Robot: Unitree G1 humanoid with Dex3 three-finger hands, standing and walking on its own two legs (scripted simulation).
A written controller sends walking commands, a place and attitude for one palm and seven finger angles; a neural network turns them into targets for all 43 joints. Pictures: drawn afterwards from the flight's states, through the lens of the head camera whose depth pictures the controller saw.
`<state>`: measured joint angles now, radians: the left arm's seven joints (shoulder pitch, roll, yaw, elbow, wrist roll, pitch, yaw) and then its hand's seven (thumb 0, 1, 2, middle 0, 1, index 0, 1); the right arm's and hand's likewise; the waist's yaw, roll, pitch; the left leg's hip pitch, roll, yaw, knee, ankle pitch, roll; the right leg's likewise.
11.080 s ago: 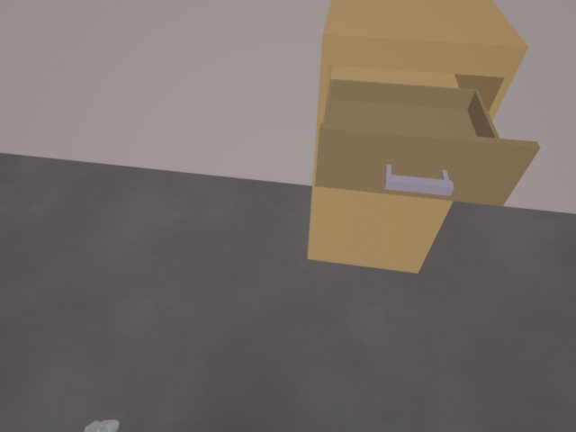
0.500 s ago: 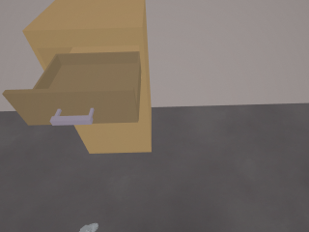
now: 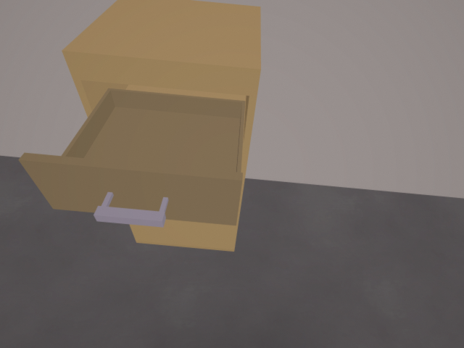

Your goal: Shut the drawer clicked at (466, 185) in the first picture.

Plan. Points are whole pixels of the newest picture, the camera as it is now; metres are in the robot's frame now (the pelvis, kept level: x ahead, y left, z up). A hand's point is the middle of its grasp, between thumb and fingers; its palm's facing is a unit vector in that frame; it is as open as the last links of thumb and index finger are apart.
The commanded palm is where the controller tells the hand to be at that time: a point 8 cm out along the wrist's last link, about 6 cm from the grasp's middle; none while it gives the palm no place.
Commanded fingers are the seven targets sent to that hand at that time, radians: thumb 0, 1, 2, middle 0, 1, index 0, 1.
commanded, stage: come to a stop and stand still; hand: left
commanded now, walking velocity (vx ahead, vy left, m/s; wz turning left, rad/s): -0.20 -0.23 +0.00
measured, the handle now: (133, 208) +0.36 +0.23 +0.00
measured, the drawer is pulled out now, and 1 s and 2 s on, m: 0.29 0.29 0.29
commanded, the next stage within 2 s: look again from close up in 1.00 s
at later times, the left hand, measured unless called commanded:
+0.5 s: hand out of the picture +0.06 +0.13 -0.16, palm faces +0.05 -0.96 -0.27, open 7.3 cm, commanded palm none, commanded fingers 0.00 0.90 0.90 -0.20 -0.30 -0.20 -0.30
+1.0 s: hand out of the picture -0.06 +0.17 -0.17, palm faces +0.09 -0.98 -0.18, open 7.4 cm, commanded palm none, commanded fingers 0.00 0.90 0.90 -0.20 -0.30 -0.20 -0.30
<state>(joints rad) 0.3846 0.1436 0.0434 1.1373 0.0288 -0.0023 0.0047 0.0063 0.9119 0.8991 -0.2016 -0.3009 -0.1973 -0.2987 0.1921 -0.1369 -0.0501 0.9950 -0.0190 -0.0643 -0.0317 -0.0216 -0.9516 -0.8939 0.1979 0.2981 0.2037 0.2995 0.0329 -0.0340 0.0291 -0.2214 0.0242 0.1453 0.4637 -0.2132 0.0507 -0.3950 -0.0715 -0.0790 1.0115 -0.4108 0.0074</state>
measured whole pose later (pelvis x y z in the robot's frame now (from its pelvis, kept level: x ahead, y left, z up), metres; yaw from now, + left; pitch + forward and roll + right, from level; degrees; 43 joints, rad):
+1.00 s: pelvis -0.06 -0.02 +0.01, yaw +1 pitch +0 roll +0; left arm 0.31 0.21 0.08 1.06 0.03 0.03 -0.02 0.01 0.91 0.90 -0.20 -0.30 -0.20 -0.30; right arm 0.41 -0.10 -0.03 1.10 -0.03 -0.01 -0.03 0.01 -0.90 -0.89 0.20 0.30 0.20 0.30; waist -0.01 -0.04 -0.01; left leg -0.08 0.03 0.02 0.30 -0.23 0.00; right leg -0.53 -0.03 -0.02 1.06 -0.26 0.03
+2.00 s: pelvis -0.03 -0.04 -0.01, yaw +2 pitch -2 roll +0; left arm 0.39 0.13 0.04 1.09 0.02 0.00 0.02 0.00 0.91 0.90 -0.20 -0.30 -0.20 -0.30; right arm 0.36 -0.15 -0.01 1.12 -0.03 0.00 -0.01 0.01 -0.91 -0.89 0.19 0.30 0.20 0.30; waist 0.01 -0.01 0.02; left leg -0.19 0.00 0.08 0.52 -0.28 0.03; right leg -0.20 -0.04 -0.08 0.55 -0.31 -0.02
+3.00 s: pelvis +0.06 +0.02 -0.01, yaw +1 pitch +0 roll +2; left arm 0.25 0.15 0.03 0.98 0.03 0.01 0.02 0.00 0.91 0.90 -0.20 -0.30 -0.20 -0.30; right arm 0.23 -0.17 -0.06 1.05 -0.02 0.04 -0.03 0.01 -0.92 -0.89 0.20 0.30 0.20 0.30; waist -0.02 0.04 0.05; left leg -0.41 0.04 0.05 0.77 -0.42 -0.01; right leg -0.29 0.02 -0.08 0.59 -0.30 -0.09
